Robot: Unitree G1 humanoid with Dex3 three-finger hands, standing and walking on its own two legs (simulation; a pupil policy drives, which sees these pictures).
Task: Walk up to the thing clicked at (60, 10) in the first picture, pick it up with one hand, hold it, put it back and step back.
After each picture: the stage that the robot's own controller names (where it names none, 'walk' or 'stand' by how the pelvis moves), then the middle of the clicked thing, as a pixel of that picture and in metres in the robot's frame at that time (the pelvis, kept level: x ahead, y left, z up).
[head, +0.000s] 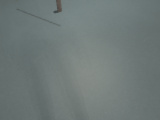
stand; (58, 3) +2.16 +0.41 -0.66
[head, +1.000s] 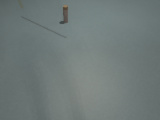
walk; (65, 14) +2.04 +0.26 -0.64
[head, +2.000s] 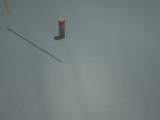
walk; (61, 28) +1.44 +0.22 -0.65
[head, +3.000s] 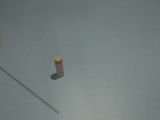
walk; (59, 66) +0.93 +0.24 -0.65
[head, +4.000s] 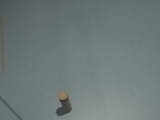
walk; (65, 102) +0.56 +0.24 -0.64
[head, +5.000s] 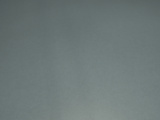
stand; out of the picture +0.33 +0.20 -0.63
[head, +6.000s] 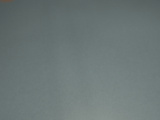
stand; out of the picture +0.32 +0.20 -0.66
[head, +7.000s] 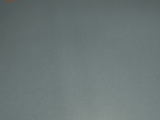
stand; out of the picture +0.32 +0.20 -0.66
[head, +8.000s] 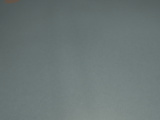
stand; out of the picture +0.31 +0.20 -0.66
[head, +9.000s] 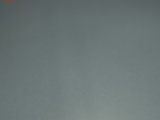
stand; out of the picture +0.31 +0.20 -0.66
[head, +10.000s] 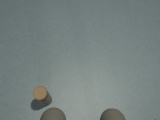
go down; (43, 96) +0.35 +0.21 -0.46
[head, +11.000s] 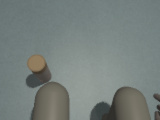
go down; (41, 70) +0.40 +0.23 -0.29
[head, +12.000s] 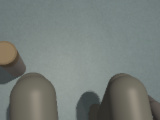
close in; (12, 62) +0.38 +0.26 -0.19
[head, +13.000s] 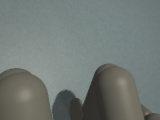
close; out of the picture +0.37 +0.27 -0.15
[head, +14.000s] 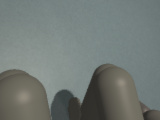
lift; out of the picture +0.36 +0.28 -0.15
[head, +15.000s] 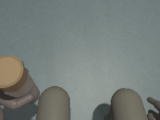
lift; (21, 85) +0.30 +0.22 -0.01
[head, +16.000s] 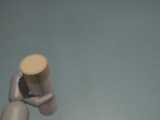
hold; (42, 89) +0.31 +0.16 +0.04
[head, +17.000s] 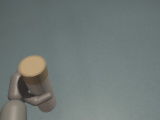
hold; (41, 88) +0.32 +0.16 +0.02
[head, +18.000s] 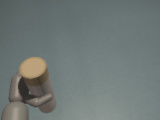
crouch; (41, 89) +0.32 +0.16 +0.02
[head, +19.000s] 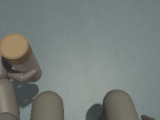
crouch; (25, 63) +0.39 +0.20 -0.06
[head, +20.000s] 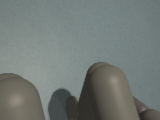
lower; out of the picture +0.38 +0.28 -0.16
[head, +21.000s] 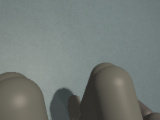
lower; out of the picture +0.38 +0.28 -0.16
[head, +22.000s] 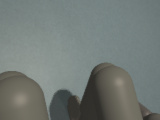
lower; out of the picture +0.37 +0.28 -0.15
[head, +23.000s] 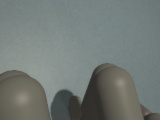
lower; out of the picture +0.36 +0.29 -0.15
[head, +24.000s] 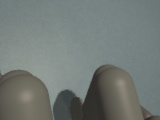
loosen; out of the picture +0.35 +0.25 -0.16
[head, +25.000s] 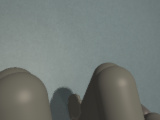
rise; out of the picture +0.35 +0.26 -0.16
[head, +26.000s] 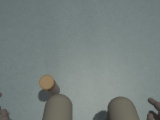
walk; (51, 87) +0.37 +0.21 -0.39
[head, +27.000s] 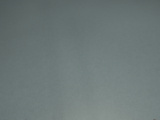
stand; out of the picture +0.31 +0.18 -0.60
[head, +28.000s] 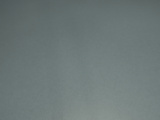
stand; out of the picture +0.31 +0.19 -0.60
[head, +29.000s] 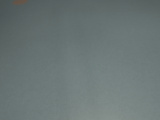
stand; out of the picture +0.33 +0.18 -0.65
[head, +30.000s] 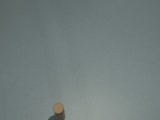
walk; (59, 112) +0.38 +0.15 -0.64
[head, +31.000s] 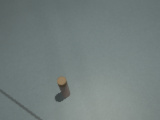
walk; (64, 87) +0.60 +0.22 -0.63
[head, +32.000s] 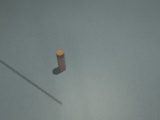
stand; (61, 60) +0.90 +0.23 -0.63
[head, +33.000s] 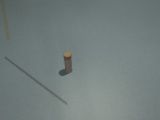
stand; (68, 62) +0.94 +0.19 -0.65
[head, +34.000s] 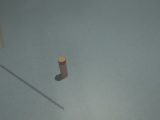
stand; (63, 67) +0.93 +0.23 -0.66
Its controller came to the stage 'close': yes
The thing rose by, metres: 0.67
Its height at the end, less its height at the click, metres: +0.00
